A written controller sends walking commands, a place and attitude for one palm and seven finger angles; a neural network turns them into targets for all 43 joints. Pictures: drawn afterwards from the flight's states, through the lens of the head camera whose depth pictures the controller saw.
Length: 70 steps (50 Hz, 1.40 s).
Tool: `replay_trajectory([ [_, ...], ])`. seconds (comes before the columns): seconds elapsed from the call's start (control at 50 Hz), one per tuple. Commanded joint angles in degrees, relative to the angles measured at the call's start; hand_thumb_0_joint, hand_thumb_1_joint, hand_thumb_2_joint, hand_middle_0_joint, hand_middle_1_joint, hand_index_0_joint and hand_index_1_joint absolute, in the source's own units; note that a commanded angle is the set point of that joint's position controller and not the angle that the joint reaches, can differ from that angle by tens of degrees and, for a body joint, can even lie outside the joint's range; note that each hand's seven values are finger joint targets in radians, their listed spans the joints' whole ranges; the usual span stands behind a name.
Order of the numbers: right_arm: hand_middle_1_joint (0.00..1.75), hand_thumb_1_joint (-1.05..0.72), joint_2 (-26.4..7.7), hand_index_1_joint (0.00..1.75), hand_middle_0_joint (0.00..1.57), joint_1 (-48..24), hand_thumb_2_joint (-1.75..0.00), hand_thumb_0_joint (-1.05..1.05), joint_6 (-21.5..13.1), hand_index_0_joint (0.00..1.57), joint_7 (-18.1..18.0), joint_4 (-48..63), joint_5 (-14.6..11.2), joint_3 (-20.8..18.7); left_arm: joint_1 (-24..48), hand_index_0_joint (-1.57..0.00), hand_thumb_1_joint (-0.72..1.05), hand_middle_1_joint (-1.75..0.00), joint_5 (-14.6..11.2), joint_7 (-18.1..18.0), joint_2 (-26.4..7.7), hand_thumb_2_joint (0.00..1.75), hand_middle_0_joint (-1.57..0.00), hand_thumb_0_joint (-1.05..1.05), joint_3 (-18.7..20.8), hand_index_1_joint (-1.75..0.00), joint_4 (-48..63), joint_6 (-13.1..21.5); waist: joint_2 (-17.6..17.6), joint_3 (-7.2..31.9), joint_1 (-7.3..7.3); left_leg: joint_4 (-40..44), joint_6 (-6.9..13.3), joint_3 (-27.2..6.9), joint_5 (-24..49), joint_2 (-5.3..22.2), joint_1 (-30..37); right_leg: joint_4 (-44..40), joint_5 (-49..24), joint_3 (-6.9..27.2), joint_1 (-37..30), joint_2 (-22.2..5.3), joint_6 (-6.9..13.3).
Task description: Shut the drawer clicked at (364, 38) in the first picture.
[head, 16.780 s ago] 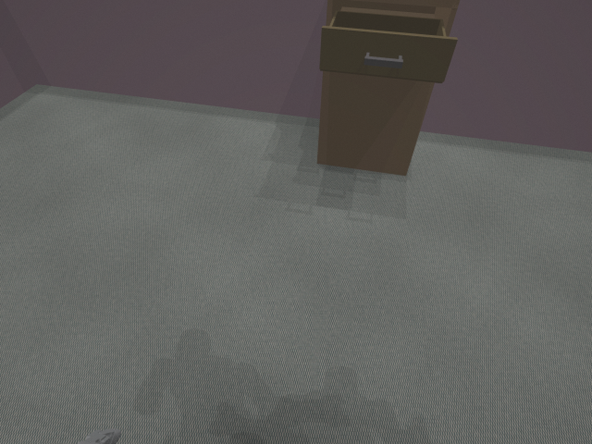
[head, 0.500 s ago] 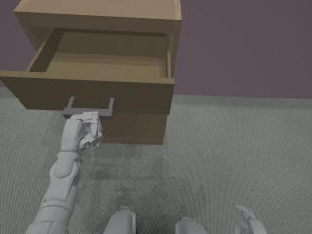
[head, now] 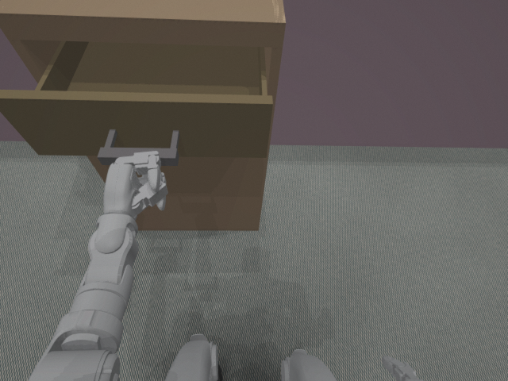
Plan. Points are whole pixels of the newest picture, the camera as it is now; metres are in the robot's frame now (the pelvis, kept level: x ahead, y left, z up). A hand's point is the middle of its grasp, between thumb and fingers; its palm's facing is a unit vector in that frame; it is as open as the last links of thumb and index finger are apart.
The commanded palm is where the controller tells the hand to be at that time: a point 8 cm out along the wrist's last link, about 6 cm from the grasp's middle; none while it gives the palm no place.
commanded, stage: push the drawer shut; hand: left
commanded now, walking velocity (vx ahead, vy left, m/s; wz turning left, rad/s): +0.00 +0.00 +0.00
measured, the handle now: (141, 146) +0.48 +0.19 +0.05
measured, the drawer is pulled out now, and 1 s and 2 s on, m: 0.15 0.04 0.00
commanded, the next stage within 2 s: pull the fist back off the drawer in 1.50 s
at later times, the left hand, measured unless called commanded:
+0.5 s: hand (161, 159) +0.46 +0.16 +0.04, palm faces +0.01 -1.00 -0.04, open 3.0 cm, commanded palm +0.45 +0.20 +0.05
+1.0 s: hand (167, 133) +0.52 +0.15 +0.05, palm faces +0.02 -1.00 -0.04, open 3.3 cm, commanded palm +0.51 +0.19 +0.05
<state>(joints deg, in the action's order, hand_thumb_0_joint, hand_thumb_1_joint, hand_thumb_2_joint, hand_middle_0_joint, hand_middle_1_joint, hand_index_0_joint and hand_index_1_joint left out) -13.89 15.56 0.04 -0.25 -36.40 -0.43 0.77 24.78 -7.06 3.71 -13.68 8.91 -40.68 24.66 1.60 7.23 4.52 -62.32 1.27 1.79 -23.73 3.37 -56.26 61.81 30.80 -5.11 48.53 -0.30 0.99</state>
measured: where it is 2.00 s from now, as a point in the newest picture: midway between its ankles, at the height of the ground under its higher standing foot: outside the picture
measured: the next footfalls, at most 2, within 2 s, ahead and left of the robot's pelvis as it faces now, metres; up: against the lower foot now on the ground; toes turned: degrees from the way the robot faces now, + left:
none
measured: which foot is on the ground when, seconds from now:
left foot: down 0.00-1.00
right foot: down 0.00-1.00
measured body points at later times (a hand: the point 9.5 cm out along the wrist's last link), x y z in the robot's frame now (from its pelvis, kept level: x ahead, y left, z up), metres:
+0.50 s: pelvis -0.01 +0.00 -0.01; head +0.10 +0.01 +0.42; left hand +0.45 +0.21 +0.05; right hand +0.04 -0.27 -0.13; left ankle +0.06 +0.11 -0.66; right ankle -0.01 -0.11 -0.66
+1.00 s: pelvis -0.01 +0.00 -0.02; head +0.13 +0.02 +0.41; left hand +0.51 +0.21 +0.05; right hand -0.01 -0.26 -0.13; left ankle +0.06 +0.11 -0.66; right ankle -0.01 -0.11 -0.66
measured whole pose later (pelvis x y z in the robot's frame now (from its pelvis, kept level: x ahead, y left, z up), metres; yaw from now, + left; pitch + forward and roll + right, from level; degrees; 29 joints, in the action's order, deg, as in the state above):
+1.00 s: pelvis -0.01 +0.00 -0.02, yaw -2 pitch +24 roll -4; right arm -14.6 21.1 3.4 1.0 -37.6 1.7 1.8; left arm 52.5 -1.9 6.4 -25.6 20.5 -67.5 25.5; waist 2.4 7.2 10.9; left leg -67.2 1.6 0.9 -24.4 5.0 -66.7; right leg 65.2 30.5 -5.4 58.4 1.3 1.0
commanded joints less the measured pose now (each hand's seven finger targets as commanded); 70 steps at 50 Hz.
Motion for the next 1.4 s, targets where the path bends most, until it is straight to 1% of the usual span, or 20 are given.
replay_trajectory([
  [0.0, 0.3, -0.9, -9.53, 0.3, 0.2, 3.76, -0.9, 0.0, -1.54, 0.2, -0.84, 5.02, -0.24, -3.19, 27.32, -1.4, 0.9, -1.6, -0.59, -0.1, -12.15, 0.9, -1.4, 0.0, 4.78, -1.6, 9.4, 4.3, 1.33, 20.37, 2.42, 6.28, 0.28, -4.4, 8.8, -1.83, 21.41, -9.75, -13.16, 3.49, -0.46, 2.08, 0.07],
  [0.08, 0.3, -0.9, -9.23, 0.3, 0.2, 4.37, -0.9, 0.0, -1.24, 0.2, -0.76, 4.83, -0.19, -3.16, 28.64, -1.4, 0.9, -1.6, -1.39, 1.26, -12.74, 0.9, -1.4, 0.0, 5.85, -1.6, 8.14, 4.71, 2.41, 22.84, 2.06, 5.7, 0.2, -3.95, 10.65, -1.95, 21.69, -9.72, -15.48, 4.02, -2.22, 2.04, 0.01],
  [0.18, 0.3, -0.9, -9.34, 0.3, 0.2, 5.48, -0.9, 0.0, -0.96, 0.2, -0.83, 3.91, -0.16, -3.17, 34.96, -1.4, 0.9, -1.6, -1.45, 2.17, -12.6, 0.9, -1.4, 0.0, 5.47, -1.6, 3.61, 5.07, 1.98, 21.98, 3.8, 4.99, 0.45, -4.07, 9.0, -1.87, 20.45, -9.74, -13.71, 4.14, 0.12, 2.19, -0.2],
  [0.24, 0.3, -0.9, -9.8, 0.3, 0.2, 6.5, -0.9, 0.0, -0.76, 0.2, -0.84, 3.46, 0.02, -3.12, 36.43, -1.4, 0.9, -1.6, -1.19, 2.58, -16.54, 0.9, -1.4, 0.0, 8.49, -1.6, 0.77, 5.27, 1.45, 22.76, 3.44, 4.4, 0.5, -4.11, 9.11, -1.87, 19.04, -9.28, -13.9, 4.45, -0.53, 2.33, -0.18],
  [0.3, 0.3, -0.9, -9.69, 0.3, 0.2, 6.96, -0.9, 0.0, -0.78, 0.2, -0.88, 2.96, 0.04, -3.0, 41.18, -1.4, 0.9, -1.6, -1.07, 3.29, -16.06, 0.9, -1.4, 0.0, 7.65, -1.6, -1.72, 5.6, 2.75, 21.55, 4.64, 3.75, 0.78, -4.1, 7.36, -1.91, 18.2, -9.49, -11.87, 4.72, 1.52, 2.46, -0.18],
  [0.34, 0.3, -0.9, -9.97, 0.3, 0.2, 7.47, -0.9, 0.0, -0.59, 0.2, -0.91, 2.96, 0.16, -3.05, 41.77, -1.4, 0.9, -1.6, -0.92, 3.35, -18.04, 0.9, -1.4, 0.0, 9.32, -1.6, -2.47, 5.87, 2.52, 23.62, 4.36, 3.51, 0.74, -4.14, 8.13, -1.82, 18.27, -9.04, -12.4, 4.76, 0.99, 2.42, -0.22],
  [0.36, 0.3, -0.9, -9.71, 0.3, 0.2, 7.41, -0.9, 0.0, -0.65, 0.2, -0.77, 3.0, 0.21, -2.97, 43.04, -1.4, 0.9, -1.6, -0.97, 3.54, -17.14, 0.9, -1.4, 0.0, 8.44, -1.6, -1.78, 6.03, 4.61, 24.7, 4.32, 3.38, 0.7, -4.07, 8.5, -1.91, 18.8, -8.9, -12.61, 4.88, 1.04, 2.4, -0.18],
  [0.64, 0.3, -0.9, -10.72, 0.3, 0.2, 11.39, -0.9, 0.0, 0.84, 0.2, 0.18, 1.65, 1.37, -3.19, 53.44, -1.4, 0.9, -1.6, 2.06, 1.53, -19.2, 0.9, -1.4, 0.0, 9.1, -1.6, -8.59, 6.12, 4.93, 25.52, 7.23, 2.39, 0.88, -5.61, 8.07, -1.26, 19.78, -7.82, -10.05, 3.6, 7.48, 3.12, -0.08],
  [0.7, 0.3, -0.9, -11.1, 0.3, 0.2, 12.31, -0.9, 0.0, 1.15, 0.2, 0.12, 1.66, 1.63, -3.04, 53.6, -1.4, 0.9, -1.6, 2.6, 1.26, -23.62, 0.9, -1.4, 0.0, 12.36, -1.6, -9.3, 6.09, 4.92, 27.47, 6.71, 1.85, 1.01, -5.47, 9.84, -1.22, 19.09, -7.33, -11.57, 3.84, 5.67, 3.34, 0.05],
  [0.74, 0.3, -0.9, -10.75, 0.3, 0.2, 12.46, -0.9, 0.0, 1.35, 0.2, 0.37, 1.78, 1.63, -2.91, 54.68, -1.4, 0.9, -1.6, 2.75, 1.58, -22.11, 0.9, -1.4, 0.0, 11.06, -1.6, -9.06, 6.02, 7.1, 27.75, 6.95, 1.91, 0.81, -5.51, 10.65, -1.1, 20.5, -7.42, -11.87, 3.61, 6.73, 3.36, 0.12],
  [0.78, 0.3, -0.9, -10.94, 0.3, 0.2, 12.97, -0.9, 0.0, 1.69, 0.2, 0.45, 1.77, 1.74, -2.97, 54.04, -1.4, 0.9, -1.6, 2.88, 1.42, -23.8, 0.9, -1.4, 0.0, 12.51, -1.6, -9.56, 5.84, 6.7, 28.23, 6.62, 1.86, 0.76, -5.6, 12.07, -1.0, 20.6, -7.25, -13.02, 3.53, 5.98, 3.55, 0.18],
  [0.86, 0.3, -0.9, -11.15, 0.3, 0.2, 13.71, -0.9, 0.0, 2.22, 0.2, 0.59, 1.55, 1.74, -2.69, 56.8, -1.4, 0.9, -1.6, 3.52, 1.61, -24.39, 0.9, -1.4, 0.0, 12.12, -1.6, -12.52, 5.04, 6.76, 25.29, 8.06, 1.59, 0.86, -5.64, 9.76, -0.86, 18.59, -7.56, -11.0, 3.52, 8.14, 3.72, 0.04],
  [0.96, 0.3, -0.9, -11.58, 0.3, 0.2, 14.9, -0.9, 0.0, 2.38, 0.2, 0.54, 1.29, 2.26, -2.59, 60.9, -1.4, 0.9, -1.6, 4.26, 1.43, -26.66, 0.9, -1.4, 0.0, 13.2, -1.6, -12.62, 5.01, 8.47, 27.52, 8.62, 1.04, 0.81, -6.44, 11.01, -0.62, 19.99, -6.66, -11.21, 3.08, 9.67, 3.81, 0.23],
  [0.98, 0.3, -0.9, -11.48, 0.3, 0.2, 14.94, -0.9, 0.0, 2.37, 0.2, 0.62, 1.24, 2.26, -2.65, 61.24, -1.4, 0.9, -1.6, 4.31, 1.45, -25.26, 0.9, -1.4, 0.0, 12.26, -1.6, -13.22, 4.74, 8.18, 27.28, 9.19, 0.78, 0.9, -6.38, 10.54, -0.61, 19.86, -6.89, -10.84, 3.08, 10.36, 3.86, 0.14],
  [1.04, 0.3, -0.9, -11.93, 0.3, 0.2, 15.79, -0.9, 0.0, 2.44, 0.2, 0.62, 0.81, 2.46, -2.38, 63.98, -1.4, 0.9, -1.6, 4.58, 1.38, -27.25, 0.9, -1.4, 0.0, 13.08, -1.6, -15.1, 4.06, 8.24, 26.1, 10.14, 0.21, 1.04, -6.58, 9.69, -0.46, 18.59, -6.65, -10.19, 3.02, 11.8, 3.96, 0.09],
  [1.12, 0.3, -0.9, -12.14, 0.3, 0.2, 16.87, -0.9, 0.0, 2.47, 0.2, 0.68, 0.75, 2.72, -2.28, 65.82, -1.4, 0.9, -1.6, 5.09, 1.51, -29.32, 0.9, -1.4, 0.0, 14.27, -1.6, -15.04, 3.43, 9.76, 29.71, 10.13, -0.72, 1.05, -6.86, 12.69, -0.33, 19.83, -5.83, -11.9, 2.82, 11.59, 4.12, 0.23],
  [1.18, 0.3, -0.9, -12.36, 0.3, 0.2, 17.42, -0.9, 0.0, 2.78, 0.2, 0.72, 0.74, 2.89, -2.03, 67.66, -1.4, 0.9, -1.6, 5.54, 1.6, -31.42, 0.9, -1.4, 0.0, 15.01, -1.6, -15.92, 2.57, 9.72, 29.13, 10.65, -1.19, 1.14, -6.87, 12.51, -0.22, 18.21, -5.73, -11.74, 2.81, 11.5, 4.23, 0.16],
  [1.22, 0.3, -0.9, -12.35, 0.3, 0.2, 17.87, -0.9, 0.0, 2.83, 0.2, 0.92, 0.67, 3.07, -2.16, 68.19, -1.4, 0.9, -1.6, 6.06, 1.62, -30.49, 0.9, -1.4, 0.0, 14.38, -1.6, -15.98, 2.44, 12.26, 30.75, 10.67, -1.41, 0.89, -7.6, 14.09, -0.02, 20.86, -5.09, -12.09, 2.4, 13.71, 4.25, 0.39],
  [1.3, 0.3, -0.9, -12.51, 0.3, 0.2, 18.85, -0.9, 0.0, 3.11, 0.2, 1.17, 0.41, 3.41, -2.1, 69.99, -1.4, 0.9, -1.6, 6.35, 1.42, -31.1, 0.9, -1.4, 0.0, 14.6, -1.6, -15.69, 1.82, 12.84, 31.4, 11.34, -1.82, 0.93, -8.07, 16.29, 0.22, 21.94, -4.74, -13.33, 2.08, 14.46, 4.47, 0.5],
  [1.38, 0.3, -0.9, -12.58, 0.3, 0.2, 19.26, -0.9, 0.0, 3.24, 0.2, 0.99, -0.32, 3.25, -1.82, 74.92, -1.4, 0.9, -1.6, 7.11, 0.77, -30.81, 0.9, -1.4, 0.0, 13.05, -1.6, -17.75, 0.64, 11.43, 27.36, 13.37, -1.84, 1.09, -8.16, 10.34, 0.23, 18.09, -5.27, -9.6, 2.06, 16.7, 4.49, 0.15],
])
